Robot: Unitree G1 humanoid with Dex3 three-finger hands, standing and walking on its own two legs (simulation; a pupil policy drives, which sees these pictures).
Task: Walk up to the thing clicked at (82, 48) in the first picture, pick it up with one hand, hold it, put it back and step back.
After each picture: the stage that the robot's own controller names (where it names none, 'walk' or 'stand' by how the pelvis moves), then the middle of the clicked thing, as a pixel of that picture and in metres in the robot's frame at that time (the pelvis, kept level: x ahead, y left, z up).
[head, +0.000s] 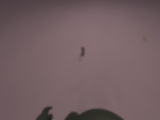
stand; (82, 50) +1.28 +0.20 -0.66
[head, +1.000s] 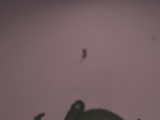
walk; (84, 52) +1.15 +0.22 -0.65
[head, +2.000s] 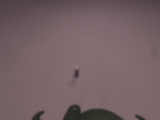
walk; (76, 72) +0.70 +0.24 -0.63
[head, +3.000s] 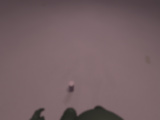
walk; (71, 86) +0.46 +0.19 -0.64
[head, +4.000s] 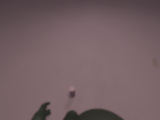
stand; (72, 92) +0.41 +0.21 -0.64
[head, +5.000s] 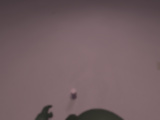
stand; (73, 94) +0.41 +0.20 -0.66
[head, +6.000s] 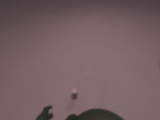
stand; (74, 94) +0.40 +0.19 -0.66
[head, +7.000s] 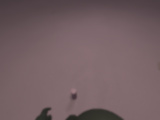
stand; (74, 94) +0.40 +0.20 -0.66
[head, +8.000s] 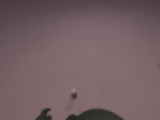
stand; (74, 93) +0.41 +0.20 -0.66
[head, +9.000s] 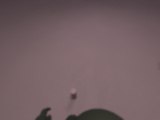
stand; (73, 94) +0.40 +0.20 -0.66
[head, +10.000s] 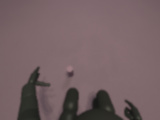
go down; (70, 71) +0.45 +0.19 -0.49
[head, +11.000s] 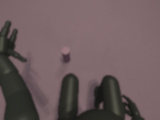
go down; (66, 55) +0.50 +0.20 -0.28
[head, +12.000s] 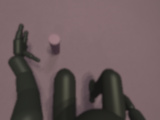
close in; (55, 46) +0.50 +0.22 -0.21
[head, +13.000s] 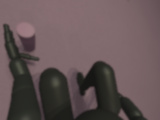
close; (28, 40) +0.49 +0.26 -0.17
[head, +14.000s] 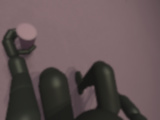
lift; (27, 40) +0.47 +0.26 -0.17
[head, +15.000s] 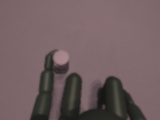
lift; (63, 64) +0.35 +0.20 -0.04
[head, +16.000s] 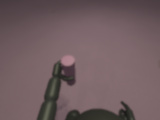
hold; (69, 72) +0.31 +0.15 +0.08
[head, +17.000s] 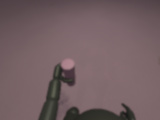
hold; (69, 74) +0.31 +0.15 +0.03
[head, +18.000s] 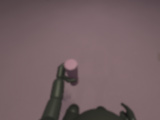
crouch; (72, 74) +0.32 +0.13 +0.01
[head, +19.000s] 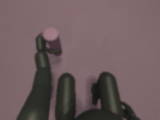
crouch; (55, 45) +0.48 +0.19 -0.05
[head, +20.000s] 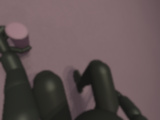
lower; (21, 42) +0.48 +0.25 -0.18
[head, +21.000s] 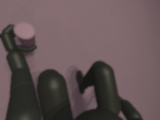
lower; (27, 41) +0.47 +0.25 -0.17
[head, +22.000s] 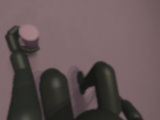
lower; (31, 42) +0.46 +0.25 -0.17
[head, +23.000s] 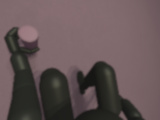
lower; (30, 43) +0.46 +0.25 -0.18
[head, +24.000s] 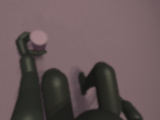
draw back; (39, 45) +0.45 +0.22 -0.17
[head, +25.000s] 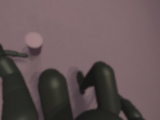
rise; (35, 46) +0.45 +0.23 -0.18
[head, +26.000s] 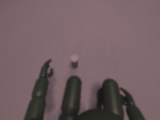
walk; (74, 62) +0.47 +0.16 -0.34
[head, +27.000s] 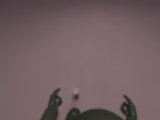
stand; (76, 94) +0.38 +0.15 -0.60
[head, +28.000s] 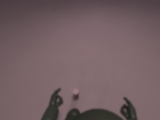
stand; (76, 94) +0.39 +0.16 -0.60
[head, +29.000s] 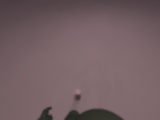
stand; (78, 95) +0.39 +0.14 -0.64
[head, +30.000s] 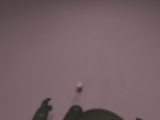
walk; (79, 87) +0.43 +0.13 -0.64
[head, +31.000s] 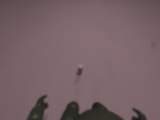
walk; (80, 69) +0.64 +0.12 -0.64
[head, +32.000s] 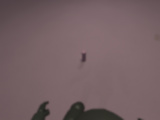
walk; (83, 56) +0.97 +0.19 -0.63
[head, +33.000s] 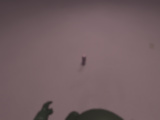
stand; (83, 60) +1.04 +0.15 -0.64
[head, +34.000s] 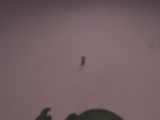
stand; (83, 59) +1.05 +0.16 -0.66
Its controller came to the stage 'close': yes
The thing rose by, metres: 0.69
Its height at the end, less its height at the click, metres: +0.00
